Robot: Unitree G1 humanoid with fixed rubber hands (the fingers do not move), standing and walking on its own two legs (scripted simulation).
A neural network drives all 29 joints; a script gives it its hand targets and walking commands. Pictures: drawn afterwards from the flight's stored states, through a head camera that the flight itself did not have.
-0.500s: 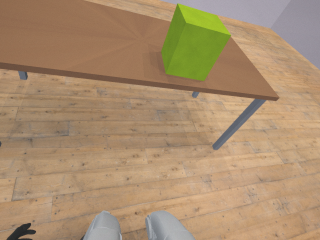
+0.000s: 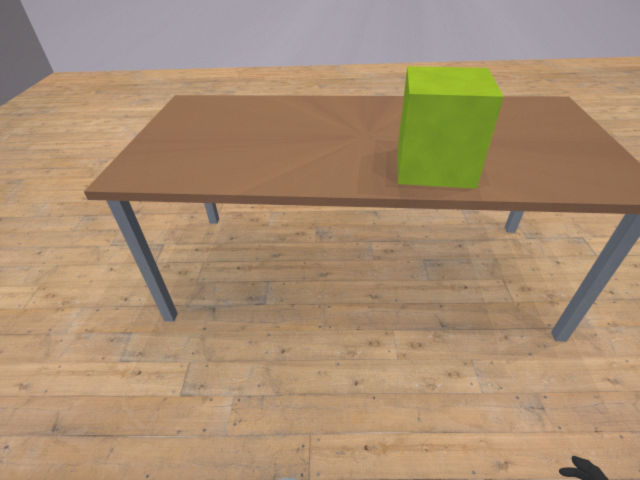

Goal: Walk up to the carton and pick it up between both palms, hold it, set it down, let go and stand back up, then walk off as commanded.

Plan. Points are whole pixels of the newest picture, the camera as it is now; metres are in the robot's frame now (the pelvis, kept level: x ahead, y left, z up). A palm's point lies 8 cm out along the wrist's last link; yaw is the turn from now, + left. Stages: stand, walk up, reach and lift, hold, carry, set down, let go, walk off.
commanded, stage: walk off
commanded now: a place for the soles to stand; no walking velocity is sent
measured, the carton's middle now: (441, 127) +1.02 -0.19 +0.01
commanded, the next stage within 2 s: stand in 1.92 s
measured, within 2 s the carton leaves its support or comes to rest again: neither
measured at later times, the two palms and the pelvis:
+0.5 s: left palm out of the picture +0.12 +0.30 -0.12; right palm out of the picture +0.07 -0.35 -0.08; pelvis +0.05 -0.02 -0.01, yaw +0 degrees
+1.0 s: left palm (169, 439) +0.19 +0.25 -0.06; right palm out of the picture +0.21 -0.42 -0.08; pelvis +0.15 -0.08 +0.02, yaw -1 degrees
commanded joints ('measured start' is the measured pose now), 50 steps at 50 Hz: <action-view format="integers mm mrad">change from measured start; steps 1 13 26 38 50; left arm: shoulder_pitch -82 -69 11 -125 -180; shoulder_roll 289 259 231 250 195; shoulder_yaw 105 100 90 83 34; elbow -94 -89 -57 -14 -8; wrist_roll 28 26 28 -1 -11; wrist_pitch -38 -48 -74 -79 -45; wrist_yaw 6 1 3 21 38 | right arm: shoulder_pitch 64 159 103 95 40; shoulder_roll -138 -224 -201 -195 -98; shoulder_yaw -64 -90 -52 -72 -33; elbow -105 -75 -41 56 19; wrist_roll -30 -65 -63 -44 -29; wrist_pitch -46 -91 -88 -29 -27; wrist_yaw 12 -21 -28 -12 -21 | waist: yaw -82 -98 20 -71 -63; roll -301 7 31 -200 -203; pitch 81 172 -46 275 101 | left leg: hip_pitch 174 277 -23 -78 101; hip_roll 52 331 218 108 105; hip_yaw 103 -487 -99 90 103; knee -610 -858 -410 -140 -640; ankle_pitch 10 -177 237 150 188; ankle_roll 30 154 134 -16 11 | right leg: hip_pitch -39 -519 134 -45 187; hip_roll -184 -89 -36 -205 -187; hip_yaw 240 132 46 332 188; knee -264 369 -115 -531 -274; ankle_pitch -39 75 156 75 664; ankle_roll -186 -47 -96 -75 -119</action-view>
